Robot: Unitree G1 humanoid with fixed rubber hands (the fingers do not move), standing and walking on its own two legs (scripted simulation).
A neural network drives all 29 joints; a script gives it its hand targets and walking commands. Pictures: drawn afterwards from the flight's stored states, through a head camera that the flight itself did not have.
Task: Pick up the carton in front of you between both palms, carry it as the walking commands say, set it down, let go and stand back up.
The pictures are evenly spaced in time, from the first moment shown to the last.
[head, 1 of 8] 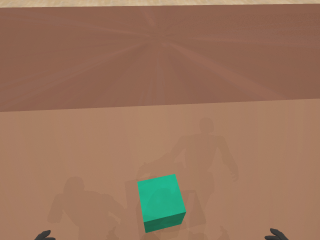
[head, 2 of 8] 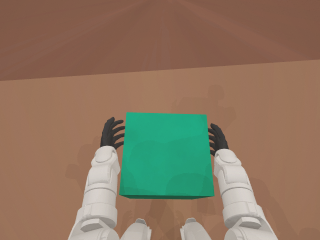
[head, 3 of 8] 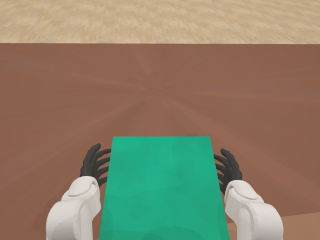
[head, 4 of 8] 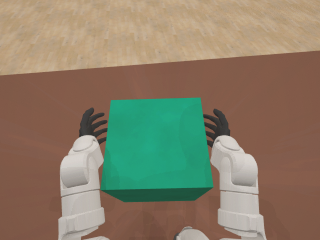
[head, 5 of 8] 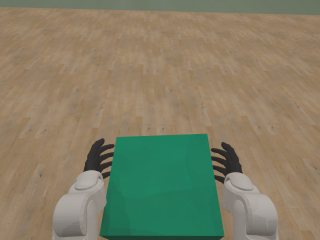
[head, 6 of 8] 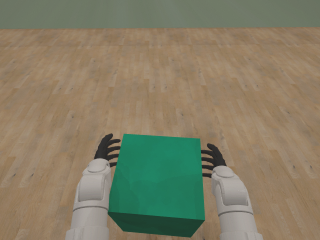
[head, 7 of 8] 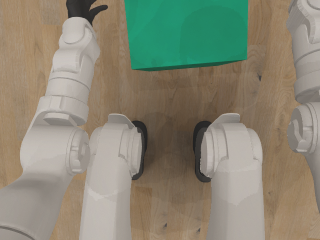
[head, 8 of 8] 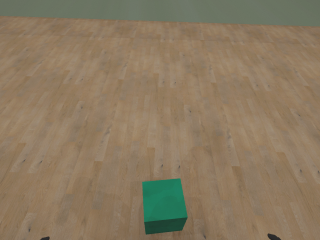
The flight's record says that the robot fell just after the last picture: no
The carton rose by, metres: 0.68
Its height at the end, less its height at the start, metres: -0.21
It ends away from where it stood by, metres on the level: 6.24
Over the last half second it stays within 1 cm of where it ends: yes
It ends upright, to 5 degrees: yes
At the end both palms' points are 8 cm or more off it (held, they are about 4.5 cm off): yes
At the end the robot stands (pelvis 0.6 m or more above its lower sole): yes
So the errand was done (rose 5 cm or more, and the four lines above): yes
